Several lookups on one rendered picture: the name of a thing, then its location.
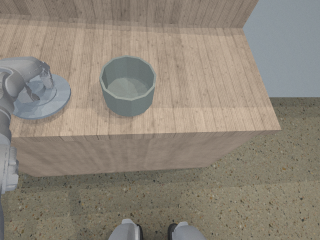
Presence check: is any robot left upper arm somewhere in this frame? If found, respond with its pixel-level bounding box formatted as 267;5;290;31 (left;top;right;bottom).
0;144;19;240

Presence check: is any knob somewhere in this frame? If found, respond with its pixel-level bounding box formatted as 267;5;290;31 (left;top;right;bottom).
27;80;46;96

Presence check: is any robot left forearm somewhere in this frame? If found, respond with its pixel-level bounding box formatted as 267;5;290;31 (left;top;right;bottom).
0;66;25;146

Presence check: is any pot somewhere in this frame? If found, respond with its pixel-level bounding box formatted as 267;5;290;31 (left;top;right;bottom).
99;55;157;117

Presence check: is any right robot thigh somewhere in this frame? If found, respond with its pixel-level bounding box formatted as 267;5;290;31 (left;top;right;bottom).
172;225;207;240

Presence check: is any table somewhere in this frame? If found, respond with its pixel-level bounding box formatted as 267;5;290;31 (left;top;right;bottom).
0;0;282;177

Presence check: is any lid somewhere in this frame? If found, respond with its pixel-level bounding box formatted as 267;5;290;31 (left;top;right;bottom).
12;73;71;120

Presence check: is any robot right foot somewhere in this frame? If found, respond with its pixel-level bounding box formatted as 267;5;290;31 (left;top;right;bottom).
168;223;178;240

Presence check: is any left robot hand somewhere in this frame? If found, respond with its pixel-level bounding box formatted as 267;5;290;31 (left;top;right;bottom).
0;56;54;103

